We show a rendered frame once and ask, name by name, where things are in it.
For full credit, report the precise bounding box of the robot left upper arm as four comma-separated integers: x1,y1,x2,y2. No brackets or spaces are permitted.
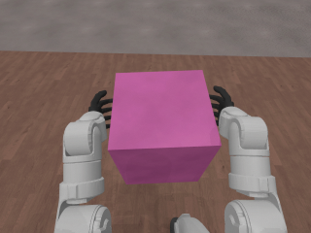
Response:
54,204,112,233

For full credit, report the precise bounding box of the left robot forearm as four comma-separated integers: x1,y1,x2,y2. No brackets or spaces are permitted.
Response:
53,111,108,233

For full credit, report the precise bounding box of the right robot forearm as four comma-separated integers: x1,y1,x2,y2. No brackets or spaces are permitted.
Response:
219,106,288,233

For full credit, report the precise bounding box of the carton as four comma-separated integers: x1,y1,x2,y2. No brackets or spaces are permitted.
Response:
108,70,222,184

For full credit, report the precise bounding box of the robot right shin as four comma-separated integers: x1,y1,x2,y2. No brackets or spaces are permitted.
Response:
177,214,190,220

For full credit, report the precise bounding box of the right robot hand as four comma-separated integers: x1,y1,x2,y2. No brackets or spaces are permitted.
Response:
209,85,234,126

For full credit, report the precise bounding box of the robot right upper arm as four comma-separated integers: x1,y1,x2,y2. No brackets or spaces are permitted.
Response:
225,199,287,233

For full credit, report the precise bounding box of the right robot thigh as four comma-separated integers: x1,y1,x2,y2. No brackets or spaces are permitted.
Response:
174,216,210,233

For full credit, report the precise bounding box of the left robot hand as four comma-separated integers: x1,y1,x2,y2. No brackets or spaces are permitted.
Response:
88,90,113,129

